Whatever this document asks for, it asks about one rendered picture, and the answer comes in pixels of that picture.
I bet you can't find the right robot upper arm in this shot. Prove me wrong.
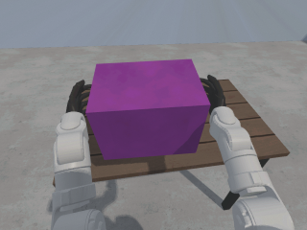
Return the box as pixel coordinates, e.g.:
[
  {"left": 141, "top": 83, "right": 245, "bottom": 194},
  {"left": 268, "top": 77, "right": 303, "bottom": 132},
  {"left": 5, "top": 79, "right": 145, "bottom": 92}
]
[{"left": 232, "top": 196, "right": 294, "bottom": 230}]

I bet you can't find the left robot hand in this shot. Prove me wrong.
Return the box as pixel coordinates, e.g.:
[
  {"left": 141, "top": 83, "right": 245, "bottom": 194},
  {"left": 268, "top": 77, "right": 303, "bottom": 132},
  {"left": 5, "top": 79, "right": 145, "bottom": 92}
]
[{"left": 65, "top": 80, "right": 92, "bottom": 116}]

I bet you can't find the left robot forearm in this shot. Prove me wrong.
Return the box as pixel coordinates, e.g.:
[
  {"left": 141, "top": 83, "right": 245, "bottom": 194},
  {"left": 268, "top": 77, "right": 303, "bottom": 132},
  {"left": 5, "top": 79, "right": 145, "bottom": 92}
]
[{"left": 51, "top": 111, "right": 96, "bottom": 230}]

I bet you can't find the carton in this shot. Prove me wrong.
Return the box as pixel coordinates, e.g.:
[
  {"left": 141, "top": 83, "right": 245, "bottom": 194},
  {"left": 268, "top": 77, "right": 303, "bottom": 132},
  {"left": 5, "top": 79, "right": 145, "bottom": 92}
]
[{"left": 85, "top": 58, "right": 211, "bottom": 160}]

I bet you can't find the table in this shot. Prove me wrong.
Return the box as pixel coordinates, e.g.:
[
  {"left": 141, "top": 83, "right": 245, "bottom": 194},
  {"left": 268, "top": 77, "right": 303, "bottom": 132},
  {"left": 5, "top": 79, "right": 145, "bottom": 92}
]
[{"left": 53, "top": 79, "right": 290, "bottom": 210}]

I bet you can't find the right robot hand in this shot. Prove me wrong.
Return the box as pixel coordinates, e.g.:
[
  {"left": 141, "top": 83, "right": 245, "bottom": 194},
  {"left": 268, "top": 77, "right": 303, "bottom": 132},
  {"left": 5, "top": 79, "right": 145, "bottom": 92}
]
[{"left": 200, "top": 75, "right": 226, "bottom": 115}]

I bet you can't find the left robot upper arm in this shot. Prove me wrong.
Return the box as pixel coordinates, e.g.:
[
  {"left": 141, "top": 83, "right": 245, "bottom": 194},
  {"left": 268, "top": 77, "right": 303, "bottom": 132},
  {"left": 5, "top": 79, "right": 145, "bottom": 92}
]
[{"left": 53, "top": 209, "right": 106, "bottom": 230}]

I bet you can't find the right robot forearm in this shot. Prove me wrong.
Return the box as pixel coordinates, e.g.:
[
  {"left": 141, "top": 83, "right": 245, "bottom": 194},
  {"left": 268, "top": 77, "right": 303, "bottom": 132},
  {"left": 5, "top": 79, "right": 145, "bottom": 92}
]
[{"left": 209, "top": 106, "right": 295, "bottom": 230}]

